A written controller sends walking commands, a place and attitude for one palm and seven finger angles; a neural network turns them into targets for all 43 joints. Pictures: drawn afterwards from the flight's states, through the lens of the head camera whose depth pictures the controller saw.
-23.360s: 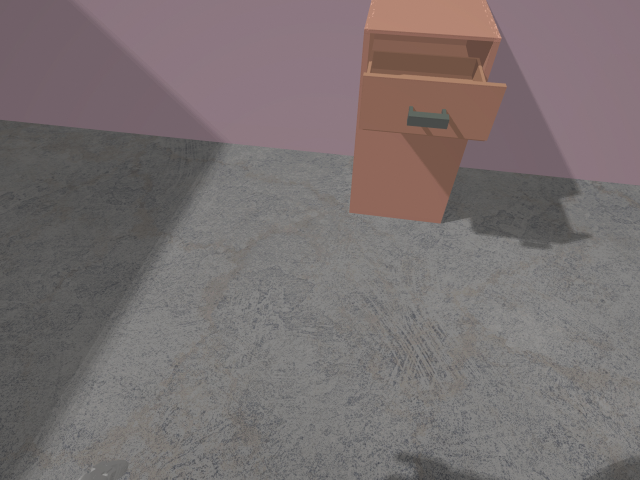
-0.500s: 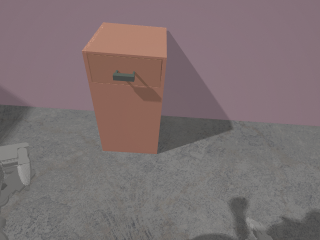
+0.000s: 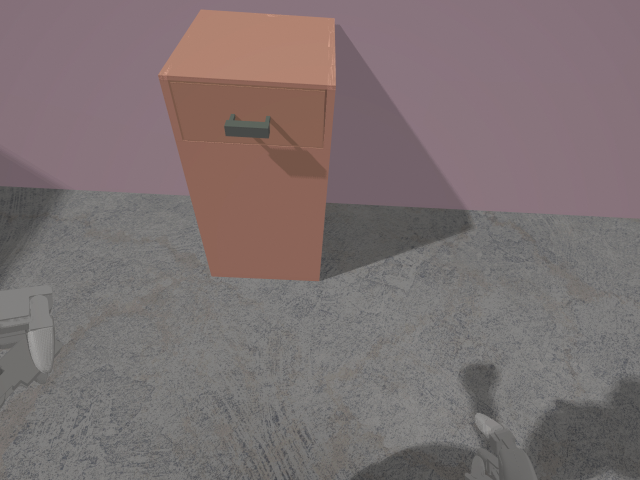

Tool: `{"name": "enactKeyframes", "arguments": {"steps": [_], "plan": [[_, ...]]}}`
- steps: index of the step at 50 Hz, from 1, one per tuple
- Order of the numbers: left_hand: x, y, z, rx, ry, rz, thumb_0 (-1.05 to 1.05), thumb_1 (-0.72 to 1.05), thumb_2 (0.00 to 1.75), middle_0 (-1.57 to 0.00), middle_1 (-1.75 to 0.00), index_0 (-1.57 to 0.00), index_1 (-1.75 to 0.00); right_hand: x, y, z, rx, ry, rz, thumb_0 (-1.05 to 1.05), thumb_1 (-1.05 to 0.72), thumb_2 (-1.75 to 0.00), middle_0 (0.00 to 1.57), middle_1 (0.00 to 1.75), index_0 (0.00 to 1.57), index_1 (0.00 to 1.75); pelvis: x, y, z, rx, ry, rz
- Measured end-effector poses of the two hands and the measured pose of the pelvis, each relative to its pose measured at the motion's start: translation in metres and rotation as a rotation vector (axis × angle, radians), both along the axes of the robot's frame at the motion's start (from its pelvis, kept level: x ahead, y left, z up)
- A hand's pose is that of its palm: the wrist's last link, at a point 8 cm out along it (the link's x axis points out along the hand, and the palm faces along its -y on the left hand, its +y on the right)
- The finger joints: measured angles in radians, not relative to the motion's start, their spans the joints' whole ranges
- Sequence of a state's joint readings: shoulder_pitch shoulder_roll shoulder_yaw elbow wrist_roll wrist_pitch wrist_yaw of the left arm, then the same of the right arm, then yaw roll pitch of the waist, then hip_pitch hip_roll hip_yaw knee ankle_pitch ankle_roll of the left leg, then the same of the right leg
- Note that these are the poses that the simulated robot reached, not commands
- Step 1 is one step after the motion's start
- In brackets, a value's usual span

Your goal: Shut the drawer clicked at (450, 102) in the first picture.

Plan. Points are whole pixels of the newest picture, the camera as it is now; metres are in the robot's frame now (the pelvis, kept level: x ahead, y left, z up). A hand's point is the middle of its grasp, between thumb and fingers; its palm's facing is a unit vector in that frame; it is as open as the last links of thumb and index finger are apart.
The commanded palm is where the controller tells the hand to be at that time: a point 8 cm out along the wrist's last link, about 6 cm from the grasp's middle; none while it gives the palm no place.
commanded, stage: stop stepping back and stand still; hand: left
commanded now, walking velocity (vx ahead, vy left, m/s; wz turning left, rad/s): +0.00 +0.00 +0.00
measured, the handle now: (248, 123) +0.91 +0.22 -0.06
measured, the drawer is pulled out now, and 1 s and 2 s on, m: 0.00 0.00 0.00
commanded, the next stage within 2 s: let the arm hang, fingers relaxed in 0.02 s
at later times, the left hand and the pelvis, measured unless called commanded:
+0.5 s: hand out of the picture +0.00 +0.21 -0.18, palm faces +0.04 -0.98 -0.22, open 3.5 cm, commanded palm none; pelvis +0.00 +0.01 +0.00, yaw +2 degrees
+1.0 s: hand out of the picture +0.00 +0.18 -0.17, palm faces +0.04 -0.98 -0.19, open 7.2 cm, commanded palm none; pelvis +0.00 +0.01 +0.01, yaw +1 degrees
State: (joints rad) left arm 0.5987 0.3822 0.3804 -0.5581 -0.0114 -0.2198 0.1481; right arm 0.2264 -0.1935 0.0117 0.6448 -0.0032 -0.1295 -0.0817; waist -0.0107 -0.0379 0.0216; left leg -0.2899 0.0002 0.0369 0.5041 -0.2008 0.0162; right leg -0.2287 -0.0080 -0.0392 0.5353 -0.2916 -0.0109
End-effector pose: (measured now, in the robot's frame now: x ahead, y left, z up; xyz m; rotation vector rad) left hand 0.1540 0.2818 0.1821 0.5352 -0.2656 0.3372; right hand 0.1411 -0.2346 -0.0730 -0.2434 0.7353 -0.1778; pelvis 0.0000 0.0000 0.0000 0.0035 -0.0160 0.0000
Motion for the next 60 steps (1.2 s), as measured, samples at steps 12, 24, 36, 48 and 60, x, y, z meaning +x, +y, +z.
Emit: {"name": "enactKeyframes", "arguments": {"steps": [12,24,36,48,60], "plan": [[0.027,0.010,-0.152,-0.205,0.600,0.054,0.00,0.90,0.90,-1.37,-1.56,-1.37,-1.56,0.016,-0.006,-0.030,0.053,0.104,0.054,0.01,-0.90,-0.90,0.20,0.30,0.20,0.30,0.004,0.008,-0.007,-0.018,0.024,0.022],[-0.149,-0.028,-0.328,-0.561,1.513,0.272,0.01,0.90,0.90,-0.99,-1.23,-0.98,-1.19,-0.097,-0.003,-0.046,0.016,0.535,-0.040,0.01,-0.91,-0.90,0.20,0.30,0.20,0.30,-0.003,0.008,0.002,-0.023,0.000,0.028],[-0.232,-0.021,-0.312,-0.560,1.732,0.408,0.01,0.91,0.90,-0.53,-0.68,-0.52,-0.67,-0.162,0.027,-0.064,0.114,0.731,-0.101,0.01,-0.91,-0.90,0.20,0.30,0.20,0.30,-0.003,0.016,0.007,-0.015,-0.003,0.022],[-0.173,-0.047,-0.320,-0.578,1.586,0.293,0.00,0.91,0.90,-0.24,-0.35,-0.24,-0.34,-0.152,0.036,-0.070,0.157,0.669,-0.111,0.01,-0.91,-0.90,0.20,0.30,0.20,0.30,-0.002,0.013,0.007,-0.006,-0.015,0.012],[-0.145,-0.055,-0.320,-0.564,1.539,0.261,0.01,0.92,0.90,-0.21,-0.31,-0.20,-0.30,-0.156,0.024,-0.068,0.153,0.669,-0.139,0.00,-0.91,-0.90,0.20,0.30,0.20,0.30,0.002,0.003,0.007,-0.006,-0.016,0.007]]}}
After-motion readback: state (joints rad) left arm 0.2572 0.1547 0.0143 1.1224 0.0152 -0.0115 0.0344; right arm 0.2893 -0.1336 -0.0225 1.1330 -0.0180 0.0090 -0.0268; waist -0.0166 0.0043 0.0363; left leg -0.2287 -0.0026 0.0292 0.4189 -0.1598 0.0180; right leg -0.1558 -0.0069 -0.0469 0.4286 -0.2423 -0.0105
